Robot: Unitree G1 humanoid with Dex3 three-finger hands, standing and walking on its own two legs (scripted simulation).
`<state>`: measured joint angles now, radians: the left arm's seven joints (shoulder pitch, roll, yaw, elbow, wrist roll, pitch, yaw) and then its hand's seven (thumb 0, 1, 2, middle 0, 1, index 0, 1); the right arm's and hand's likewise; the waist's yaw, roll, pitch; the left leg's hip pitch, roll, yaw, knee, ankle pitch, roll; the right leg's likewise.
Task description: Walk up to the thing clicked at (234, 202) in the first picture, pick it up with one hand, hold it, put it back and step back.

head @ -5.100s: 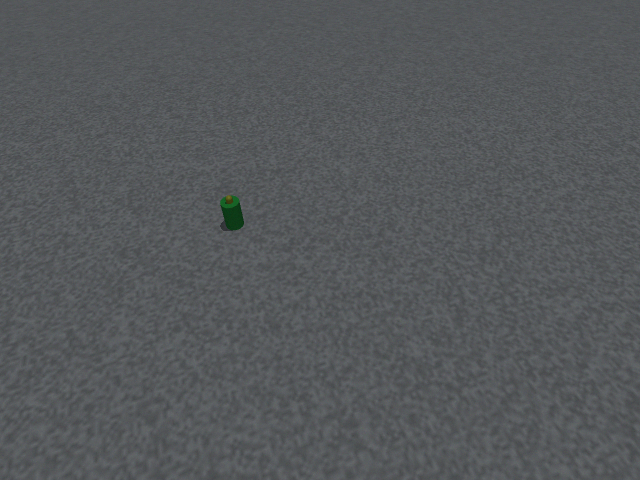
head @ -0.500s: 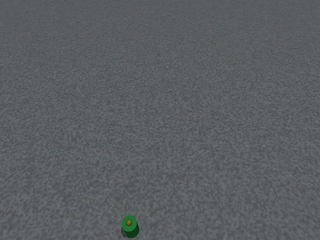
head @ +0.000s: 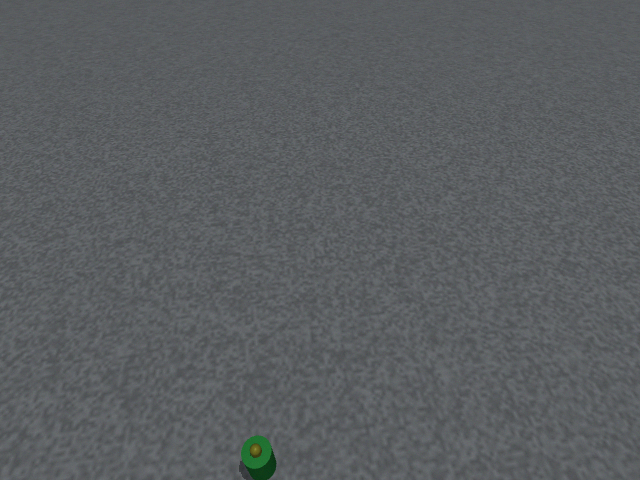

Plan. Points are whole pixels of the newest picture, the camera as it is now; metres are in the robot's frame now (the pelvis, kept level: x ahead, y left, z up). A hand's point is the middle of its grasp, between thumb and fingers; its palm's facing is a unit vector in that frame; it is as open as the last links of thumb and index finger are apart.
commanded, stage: walk up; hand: left
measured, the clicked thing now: (258, 457) +0.36 +0.20 -0.70
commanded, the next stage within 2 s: stand in 0.04 s
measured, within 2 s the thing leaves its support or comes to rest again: neither
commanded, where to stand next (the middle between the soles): +0.02 +0.00 m, yaw -2 degrees
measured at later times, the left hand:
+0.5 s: hand out of the picture +0.08 +0.25 -0.16, palm faces -0.02 -0.94 -0.34, open 7.4 cm
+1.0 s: hand out of the picture +0.08 +0.25 -0.16, palm faces -0.03 -0.94 -0.34, open 7.4 cm
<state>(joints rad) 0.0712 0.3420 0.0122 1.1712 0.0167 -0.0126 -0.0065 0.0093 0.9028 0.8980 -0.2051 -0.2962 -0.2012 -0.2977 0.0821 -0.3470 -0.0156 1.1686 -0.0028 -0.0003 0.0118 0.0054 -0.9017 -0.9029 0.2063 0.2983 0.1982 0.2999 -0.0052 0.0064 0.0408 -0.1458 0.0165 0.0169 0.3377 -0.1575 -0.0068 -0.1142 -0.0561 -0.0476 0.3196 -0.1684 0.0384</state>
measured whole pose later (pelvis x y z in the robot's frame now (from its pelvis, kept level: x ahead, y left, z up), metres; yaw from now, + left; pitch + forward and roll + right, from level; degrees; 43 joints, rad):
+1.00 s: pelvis +0.01 -0.01 +0.00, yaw +0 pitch -2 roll +0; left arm 0.11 0.35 0.00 1.13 0.02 -0.01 -0.01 0.01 0.90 0.90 -0.20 -0.30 -0.20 -0.30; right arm 0.10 -0.35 0.00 1.14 -0.01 -0.01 0.01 0.01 -0.90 -0.90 0.21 0.30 0.20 0.30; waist 0.00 0.00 0.05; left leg -0.12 0.02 0.01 0.32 -0.16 -0.02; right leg -0.10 -0.05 -0.05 0.32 -0.19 0.03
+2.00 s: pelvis +0.02 -0.01 +0.00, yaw +0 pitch -2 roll +0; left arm 0.13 0.35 0.00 1.12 0.02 -0.01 -0.01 0.01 0.90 0.90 -0.21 -0.30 -0.20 -0.30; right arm 0.11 -0.35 0.00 1.13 -0.01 -0.01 0.00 0.01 -0.90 -0.90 0.21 0.30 0.20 0.30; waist 0.00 0.00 0.04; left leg -0.11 0.03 0.02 0.32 -0.17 -0.02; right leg -0.09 -0.05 -0.05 0.32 -0.19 0.03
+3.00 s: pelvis -0.01 +0.00 -0.11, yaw -1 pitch +18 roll -2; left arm 0.18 0.37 0.35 0.64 0.02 -0.02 -0.17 0.00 -0.47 0.04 -0.08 -0.07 -0.09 -0.06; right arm 0.19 -0.25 -0.05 0.60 0.01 -0.11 -0.04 0.01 -0.91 -0.90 0.20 0.30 0.20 0.30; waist -0.02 -0.02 -0.10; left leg -1.00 0.06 -0.01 1.19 -0.52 -0.01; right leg -0.95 -0.04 -0.03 1.16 -0.52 0.03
